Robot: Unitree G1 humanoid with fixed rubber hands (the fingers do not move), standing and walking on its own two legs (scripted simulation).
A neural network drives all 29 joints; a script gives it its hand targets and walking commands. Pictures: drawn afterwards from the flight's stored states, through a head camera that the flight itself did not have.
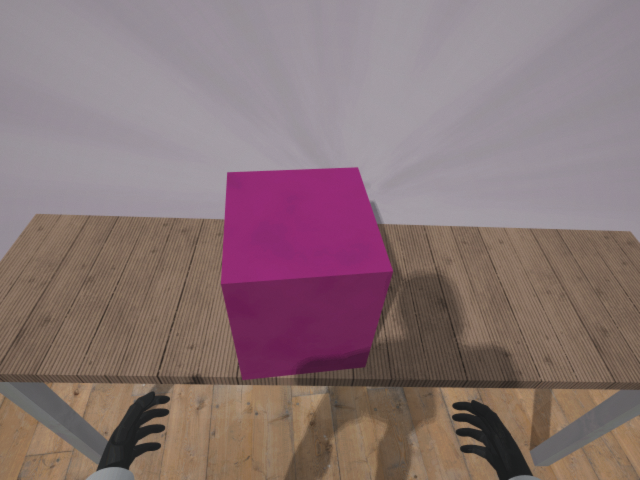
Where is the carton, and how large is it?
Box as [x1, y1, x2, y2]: [221, 167, 392, 379]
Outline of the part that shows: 357,167 227,172 221,286 242,379 362,367 365,365 392,273 392,269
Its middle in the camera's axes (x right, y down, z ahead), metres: -0.03 +0.05 +0.60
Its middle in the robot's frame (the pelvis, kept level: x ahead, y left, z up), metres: +0.41 +0.04 +0.00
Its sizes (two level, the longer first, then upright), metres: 0.210 0.200 0.250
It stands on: a table, 0.64 m high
